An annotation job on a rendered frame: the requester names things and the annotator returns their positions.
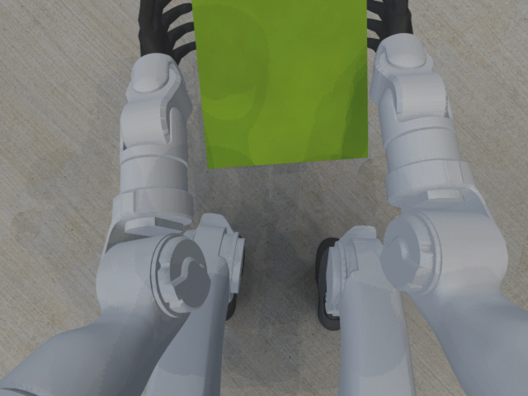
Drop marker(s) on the right robot upper arm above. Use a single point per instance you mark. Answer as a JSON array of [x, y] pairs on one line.
[[452, 264]]

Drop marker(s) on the right robot hand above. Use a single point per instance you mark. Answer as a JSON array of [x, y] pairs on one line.
[[395, 16]]

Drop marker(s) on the carton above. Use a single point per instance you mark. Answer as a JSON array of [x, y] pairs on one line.
[[282, 81]]

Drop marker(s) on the robot right forearm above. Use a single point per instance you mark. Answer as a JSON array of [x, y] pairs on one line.
[[426, 171]]

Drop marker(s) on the left robot hand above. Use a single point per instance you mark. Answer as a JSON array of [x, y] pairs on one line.
[[154, 24]]

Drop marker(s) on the right robot foot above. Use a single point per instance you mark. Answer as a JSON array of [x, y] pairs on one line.
[[329, 321]]

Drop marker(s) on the left robot upper arm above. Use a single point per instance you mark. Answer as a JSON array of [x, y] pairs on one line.
[[147, 289]]

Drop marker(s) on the robot left forearm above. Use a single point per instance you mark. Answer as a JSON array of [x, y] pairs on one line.
[[154, 198]]

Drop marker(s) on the robot right shin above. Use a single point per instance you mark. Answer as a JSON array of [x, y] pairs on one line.
[[355, 232]]

